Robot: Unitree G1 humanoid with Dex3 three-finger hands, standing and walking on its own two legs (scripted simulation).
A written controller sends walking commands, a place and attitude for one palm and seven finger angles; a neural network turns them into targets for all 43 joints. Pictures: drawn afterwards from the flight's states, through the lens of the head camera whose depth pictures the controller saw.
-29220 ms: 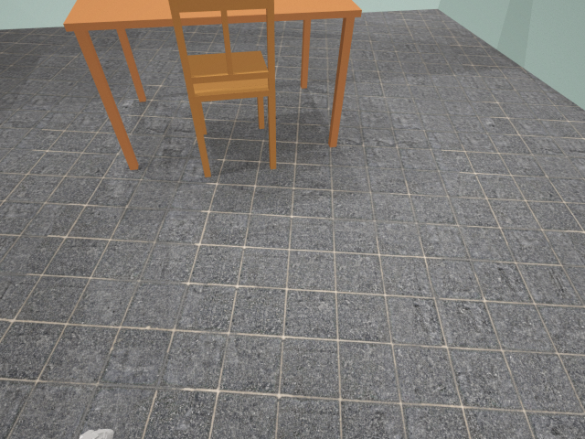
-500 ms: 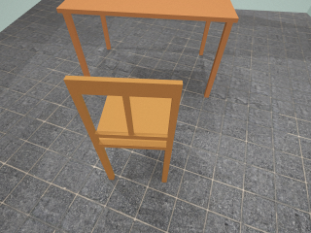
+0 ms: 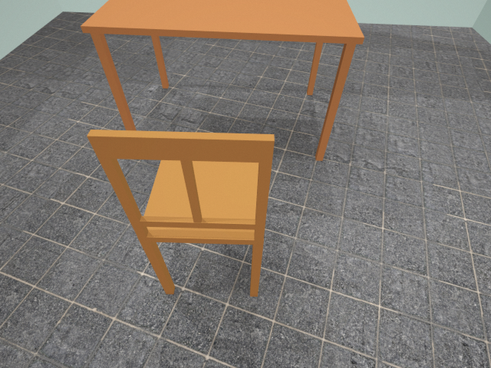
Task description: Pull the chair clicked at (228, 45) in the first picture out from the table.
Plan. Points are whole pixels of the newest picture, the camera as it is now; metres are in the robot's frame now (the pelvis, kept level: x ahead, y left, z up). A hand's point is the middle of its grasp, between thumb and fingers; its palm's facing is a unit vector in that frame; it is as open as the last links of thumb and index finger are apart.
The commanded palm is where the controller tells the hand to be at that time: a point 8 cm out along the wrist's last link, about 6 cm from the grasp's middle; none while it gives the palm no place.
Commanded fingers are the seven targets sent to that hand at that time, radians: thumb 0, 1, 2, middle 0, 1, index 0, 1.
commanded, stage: let the arm hang, fingers relaxed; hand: left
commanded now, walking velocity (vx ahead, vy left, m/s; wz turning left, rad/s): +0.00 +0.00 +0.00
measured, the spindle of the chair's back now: (192, 192) +0.53 +0.16 -0.11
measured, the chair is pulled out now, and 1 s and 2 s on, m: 0.72 0.72 0.72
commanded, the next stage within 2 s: look to check the result in 0.04 s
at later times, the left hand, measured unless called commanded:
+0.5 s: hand out of the picture +0.00 +0.15 -0.17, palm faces +0.03 -0.99 -0.16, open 7.4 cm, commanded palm none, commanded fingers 0.00 0.90 0.90 -0.20 -0.30 -0.20 -0.30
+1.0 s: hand out of the picture +0.00 +0.16 -0.17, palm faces +0.02 -0.99 -0.16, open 7.4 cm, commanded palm none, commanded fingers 0.00 0.90 0.90 -0.20 -0.30 -0.20 -0.30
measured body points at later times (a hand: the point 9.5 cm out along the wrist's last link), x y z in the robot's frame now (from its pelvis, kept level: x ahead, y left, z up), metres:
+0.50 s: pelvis +0.01 +0.00 +0.00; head +0.02 +0.00 +0.45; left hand +0.00 +0.20 -0.16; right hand -0.02 -0.20 -0.16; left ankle +0.04 +0.13 -0.74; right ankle +0.00 -0.10 -0.74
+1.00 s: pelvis +0.01 +0.00 +0.00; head +0.03 +0.00 +0.45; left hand +0.00 +0.21 -0.16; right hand -0.01 -0.20 -0.16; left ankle +0.04 +0.13 -0.74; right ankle +0.00 -0.10 -0.74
